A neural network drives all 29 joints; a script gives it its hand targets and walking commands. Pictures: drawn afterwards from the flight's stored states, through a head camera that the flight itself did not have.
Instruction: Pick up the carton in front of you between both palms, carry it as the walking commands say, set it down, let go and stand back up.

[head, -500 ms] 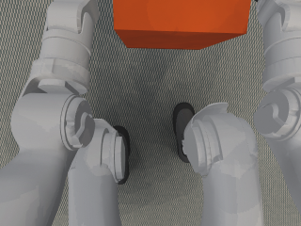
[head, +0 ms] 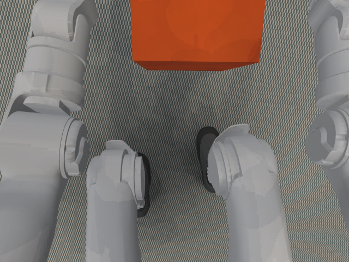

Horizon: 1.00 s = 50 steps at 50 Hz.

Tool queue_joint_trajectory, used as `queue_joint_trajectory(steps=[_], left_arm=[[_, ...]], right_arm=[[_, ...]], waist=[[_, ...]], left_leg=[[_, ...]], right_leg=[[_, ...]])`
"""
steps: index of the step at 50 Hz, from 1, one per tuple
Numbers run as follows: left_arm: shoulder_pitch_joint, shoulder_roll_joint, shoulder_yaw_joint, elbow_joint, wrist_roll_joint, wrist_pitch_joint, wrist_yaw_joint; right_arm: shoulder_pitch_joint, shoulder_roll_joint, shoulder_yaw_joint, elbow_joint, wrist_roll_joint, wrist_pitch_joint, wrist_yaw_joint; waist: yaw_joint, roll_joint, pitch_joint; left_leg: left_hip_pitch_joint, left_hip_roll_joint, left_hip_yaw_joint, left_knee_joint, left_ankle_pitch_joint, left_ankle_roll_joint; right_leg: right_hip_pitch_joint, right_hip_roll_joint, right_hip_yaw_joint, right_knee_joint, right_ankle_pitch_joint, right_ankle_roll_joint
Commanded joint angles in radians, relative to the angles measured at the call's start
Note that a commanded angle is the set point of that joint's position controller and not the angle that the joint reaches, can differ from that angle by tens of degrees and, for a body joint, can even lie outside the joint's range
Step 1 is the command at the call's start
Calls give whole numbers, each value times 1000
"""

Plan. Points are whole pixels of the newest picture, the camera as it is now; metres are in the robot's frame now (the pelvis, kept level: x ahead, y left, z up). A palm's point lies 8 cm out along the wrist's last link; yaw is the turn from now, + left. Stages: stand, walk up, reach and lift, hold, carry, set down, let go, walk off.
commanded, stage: set down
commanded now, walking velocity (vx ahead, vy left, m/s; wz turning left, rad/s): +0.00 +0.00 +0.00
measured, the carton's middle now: (190, 17) +0.54 -0.10 -0.27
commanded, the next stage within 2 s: let go in 0.82 s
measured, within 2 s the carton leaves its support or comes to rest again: neither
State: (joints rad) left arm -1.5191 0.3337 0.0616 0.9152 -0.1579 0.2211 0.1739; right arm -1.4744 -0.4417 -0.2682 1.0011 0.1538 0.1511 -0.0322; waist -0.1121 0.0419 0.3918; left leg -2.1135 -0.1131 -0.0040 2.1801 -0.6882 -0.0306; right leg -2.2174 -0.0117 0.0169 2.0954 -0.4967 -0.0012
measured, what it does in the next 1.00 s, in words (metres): rises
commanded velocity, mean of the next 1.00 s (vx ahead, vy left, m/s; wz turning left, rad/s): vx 0.00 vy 0.00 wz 0.00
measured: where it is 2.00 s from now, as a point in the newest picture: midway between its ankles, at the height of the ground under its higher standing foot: (175, 182)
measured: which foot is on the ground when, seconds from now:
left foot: down 0.00-1.00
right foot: down 0.00-1.00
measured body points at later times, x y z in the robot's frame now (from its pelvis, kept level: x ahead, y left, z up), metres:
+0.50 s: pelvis +0.02 -0.01 +0.12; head +0.36 -0.05 +0.41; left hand +0.62 +0.09 +0.02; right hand +0.55 -0.30 +0.02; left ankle +0.09 +0.11 -0.36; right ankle +0.13 -0.12 -0.36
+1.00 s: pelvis +0.04 -0.01 +0.26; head +0.35 -0.05 +0.58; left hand +0.59 +0.10 +0.15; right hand +0.53 -0.30 +0.15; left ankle +0.09 +0.11 -0.36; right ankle +0.13 -0.12 -0.36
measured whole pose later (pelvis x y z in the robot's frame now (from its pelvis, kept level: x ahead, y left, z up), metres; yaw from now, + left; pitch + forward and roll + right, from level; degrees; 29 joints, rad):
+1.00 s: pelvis +0.04 -0.01 +0.26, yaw -1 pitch +44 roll +3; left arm -1.13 0.19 0.28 0.81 0.10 0.23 0.10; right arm -1.08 -0.31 -0.39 0.83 -0.10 0.18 0.09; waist -0.08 0.03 -0.02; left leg -1.49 -0.07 -0.04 1.10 -0.38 -0.03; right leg -1.58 0.01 0.03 1.06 -0.26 -0.01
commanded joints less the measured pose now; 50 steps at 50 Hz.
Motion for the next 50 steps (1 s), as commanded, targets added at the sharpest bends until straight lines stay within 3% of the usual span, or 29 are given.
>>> queue_joint_trajectory(steps=[1,8,16,22,40,45,50], left_arm=[[-284,100,79,-65,42,15,-1],[-219,68,157,37,114,-10,-44],[-227,75,137,-85,107,4,-43],[-181,71,128,-175,102,38,-41],[-27,13,190,-130,169,6,-87],[82,-29,222,-138,227,-5,-87],[312,-97,227,-261,284,-7,-62]], right_arm=[[-260,-142,-15,-113,-24,24,-2],[-201,-72,-52,-66,-97,18,18],[-167,-102,-70,-175,-92,39,17],[-113,-112,-71,-263,-78,76,26],[22,-37,-135,-221,-164,37,78],[118,-14,-148,-223,-223,19,100],[321,-8,-123,-312,-286,11,133]], waist=[[-46,-30,-1374],[-26,-52,-1233],[-49,-12,-1477],[-43,3,-1604],[-24,-2,-1433],[-11,-2,-1451],[-3,-21,-1496]], left_leg=[[341,-21,85,-306,209,2],[245,-12,80,-418,159,2],[421,-21,89,-533,255,-6],[542,-30,90,-634,356,-8],[757,-2,40,-1028,445,-24],[871,3,32,-1128,506,-31],[1005,2,30,-1226,602,-39]], right_leg=[[949,39,-63,-188,387,13],[868,40,-55,-311,320,30],[1031,55,-71,-430,445,30],[1167,65,-68,-525,573,26],[1301,57,-53,-904,594,27],[1403,58,-50,-997,628,21],[1590,61,-42,-1078,725,5]])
